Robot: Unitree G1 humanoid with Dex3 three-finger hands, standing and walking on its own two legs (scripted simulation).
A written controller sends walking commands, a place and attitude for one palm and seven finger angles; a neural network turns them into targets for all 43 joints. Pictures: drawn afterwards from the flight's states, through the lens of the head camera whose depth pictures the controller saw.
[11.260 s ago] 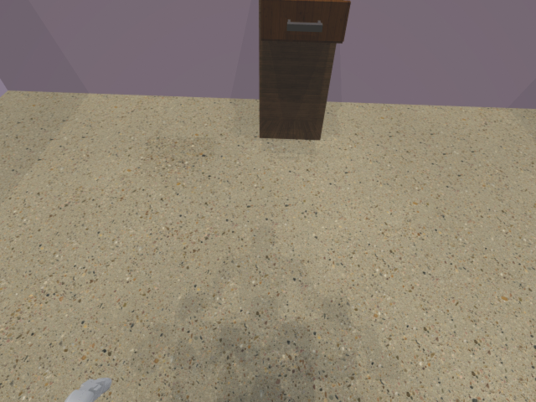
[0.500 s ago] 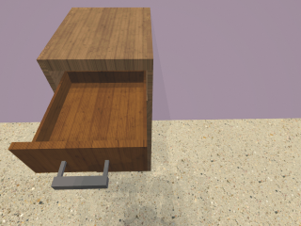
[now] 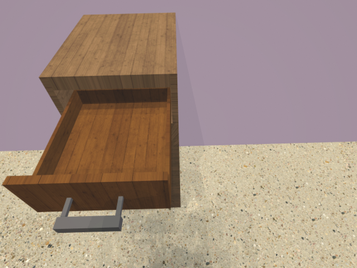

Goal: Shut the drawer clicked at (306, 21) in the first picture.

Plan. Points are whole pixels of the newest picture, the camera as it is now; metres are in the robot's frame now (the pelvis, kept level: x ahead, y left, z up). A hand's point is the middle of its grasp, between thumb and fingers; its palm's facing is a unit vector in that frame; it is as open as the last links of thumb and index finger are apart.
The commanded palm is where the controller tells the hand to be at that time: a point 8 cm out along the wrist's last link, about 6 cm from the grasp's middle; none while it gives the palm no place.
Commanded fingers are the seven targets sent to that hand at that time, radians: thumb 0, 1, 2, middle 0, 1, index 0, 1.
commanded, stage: come to a stop and stand still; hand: left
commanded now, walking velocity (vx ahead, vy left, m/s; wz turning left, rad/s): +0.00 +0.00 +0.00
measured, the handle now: (91, 213) +0.23 +0.20 +0.02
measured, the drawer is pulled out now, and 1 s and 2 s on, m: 0.30 0.30 0.30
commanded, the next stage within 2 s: look again from close up in 0.60 s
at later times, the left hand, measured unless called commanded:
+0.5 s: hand out of the picture +0.02 +0.15 -0.16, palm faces +0.01 -0.98 -0.22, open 7.3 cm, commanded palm none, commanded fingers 0.00 0.90 0.90 -0.20 -0.30 -0.20 -0.30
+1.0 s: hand out of the picture -0.01 +0.14 -0.17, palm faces +0.02 -0.98 -0.19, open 7.3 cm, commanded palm none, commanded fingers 0.00 0.90 0.90 -0.20 -0.30 -0.20 -0.30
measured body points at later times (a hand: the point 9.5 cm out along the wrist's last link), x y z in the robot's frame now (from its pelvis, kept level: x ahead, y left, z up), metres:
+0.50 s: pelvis +0.01 -0.03 +0.01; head +0.03 -0.03 +0.46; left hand +0.02 +0.21 -0.15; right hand +0.02 -0.26 -0.15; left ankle -0.02 +0.11 -0.73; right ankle -0.06 -0.13 -0.73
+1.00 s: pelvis +0.00 -0.03 +0.01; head +0.02 -0.03 +0.46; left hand -0.01 +0.19 -0.15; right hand +0.01 -0.25 -0.15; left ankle -0.02 +0.11 -0.73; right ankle -0.06 -0.13 -0.73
